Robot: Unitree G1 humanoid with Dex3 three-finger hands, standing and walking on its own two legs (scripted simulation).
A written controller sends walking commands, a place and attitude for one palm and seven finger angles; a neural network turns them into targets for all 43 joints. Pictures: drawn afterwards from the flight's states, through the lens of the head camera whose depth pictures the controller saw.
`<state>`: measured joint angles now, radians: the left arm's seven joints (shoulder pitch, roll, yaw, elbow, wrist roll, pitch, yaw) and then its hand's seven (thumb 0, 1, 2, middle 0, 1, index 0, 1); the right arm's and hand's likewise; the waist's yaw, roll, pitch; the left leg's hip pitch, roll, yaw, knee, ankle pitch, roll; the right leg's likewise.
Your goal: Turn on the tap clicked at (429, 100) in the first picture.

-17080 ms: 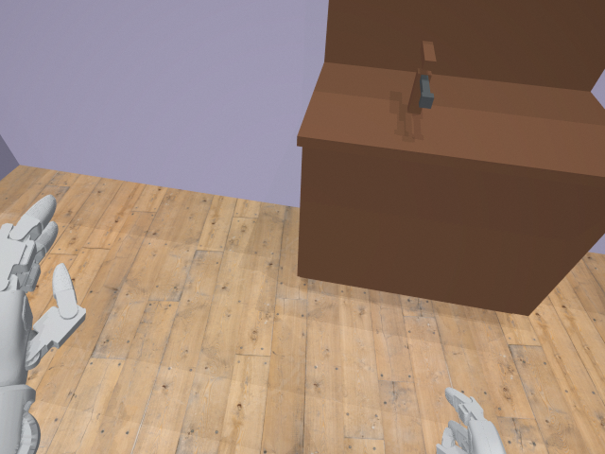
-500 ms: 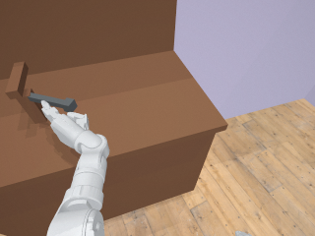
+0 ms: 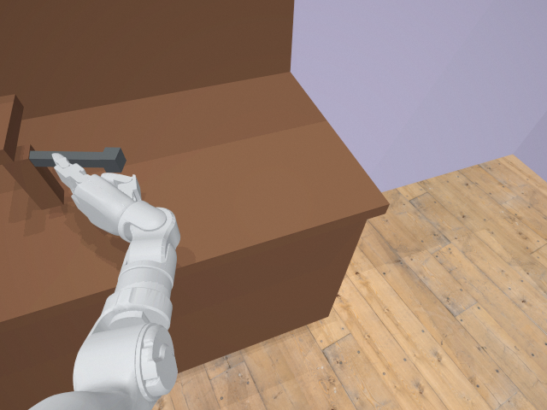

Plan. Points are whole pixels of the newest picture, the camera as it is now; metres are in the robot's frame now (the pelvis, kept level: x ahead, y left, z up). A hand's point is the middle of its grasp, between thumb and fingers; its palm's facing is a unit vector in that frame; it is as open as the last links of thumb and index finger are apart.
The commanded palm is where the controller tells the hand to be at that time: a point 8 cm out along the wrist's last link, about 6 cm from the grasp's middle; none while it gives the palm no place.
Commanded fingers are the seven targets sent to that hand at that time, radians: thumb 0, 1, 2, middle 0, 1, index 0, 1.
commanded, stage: lift the hand up off the lever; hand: left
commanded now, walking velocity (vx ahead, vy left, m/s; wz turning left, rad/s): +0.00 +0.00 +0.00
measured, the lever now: (113, 160) +0.48 +0.25 +0.11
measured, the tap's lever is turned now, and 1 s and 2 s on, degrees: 69 71 71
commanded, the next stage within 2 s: none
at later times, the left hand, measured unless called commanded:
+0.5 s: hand (119, 180) +0.43 +0.22 +0.11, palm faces +0.83 -0.55 -0.06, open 7.8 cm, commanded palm +0.37 +0.23 +0.11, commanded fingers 0.00 0.90 0.90 -0.15 -0.15 -0.15 -0.15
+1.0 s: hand (127, 173) +0.42 +0.20 +0.13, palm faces +0.82 -0.57 -0.08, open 7.8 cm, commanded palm +0.36 +0.22 +0.13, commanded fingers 0.00 0.90 0.90 -0.15 -0.15 -0.15 -0.15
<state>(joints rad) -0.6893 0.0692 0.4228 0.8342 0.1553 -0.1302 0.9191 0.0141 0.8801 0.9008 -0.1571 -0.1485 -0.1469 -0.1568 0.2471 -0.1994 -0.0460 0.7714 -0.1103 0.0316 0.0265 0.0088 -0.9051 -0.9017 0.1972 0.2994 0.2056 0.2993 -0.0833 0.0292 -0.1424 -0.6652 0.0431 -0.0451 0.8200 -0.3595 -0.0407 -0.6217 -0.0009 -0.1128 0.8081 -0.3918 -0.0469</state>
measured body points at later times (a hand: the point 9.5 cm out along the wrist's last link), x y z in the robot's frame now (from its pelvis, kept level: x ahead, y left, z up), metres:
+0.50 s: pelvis +0.01 +0.01 +0.01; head +0.03 +0.01 +0.46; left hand +0.38 +0.25 +0.12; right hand +0.12 -0.24 -0.11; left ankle +0.02 +0.15 -0.70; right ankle +0.00 -0.09 -0.70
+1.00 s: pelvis +0.02 +0.00 +0.02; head +0.03 -0.01 +0.47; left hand +0.38 +0.23 +0.14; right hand +0.15 -0.23 -0.11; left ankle +0.02 +0.15 -0.70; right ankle +0.00 -0.09 -0.70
